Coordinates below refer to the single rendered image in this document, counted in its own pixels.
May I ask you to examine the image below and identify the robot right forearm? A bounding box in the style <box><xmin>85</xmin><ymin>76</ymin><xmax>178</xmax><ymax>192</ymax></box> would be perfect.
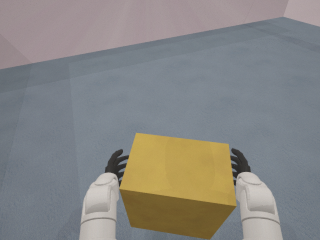
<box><xmin>235</xmin><ymin>172</ymin><xmax>283</xmax><ymax>240</ymax></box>

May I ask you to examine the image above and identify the robot left forearm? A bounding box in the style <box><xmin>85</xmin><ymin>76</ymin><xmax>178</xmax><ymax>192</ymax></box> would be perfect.
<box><xmin>79</xmin><ymin>172</ymin><xmax>119</xmax><ymax>240</ymax></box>

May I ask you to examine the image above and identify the carton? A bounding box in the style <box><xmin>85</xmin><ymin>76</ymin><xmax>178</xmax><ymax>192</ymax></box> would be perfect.
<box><xmin>119</xmin><ymin>133</ymin><xmax>237</xmax><ymax>240</ymax></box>

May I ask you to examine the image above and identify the left robot hand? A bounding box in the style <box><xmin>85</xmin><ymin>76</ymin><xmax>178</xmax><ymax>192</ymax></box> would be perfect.
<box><xmin>105</xmin><ymin>149</ymin><xmax>129</xmax><ymax>187</ymax></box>

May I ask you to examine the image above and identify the right robot hand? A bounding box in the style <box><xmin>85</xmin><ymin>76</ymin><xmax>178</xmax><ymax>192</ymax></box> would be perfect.
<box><xmin>230</xmin><ymin>148</ymin><xmax>251</xmax><ymax>186</ymax></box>

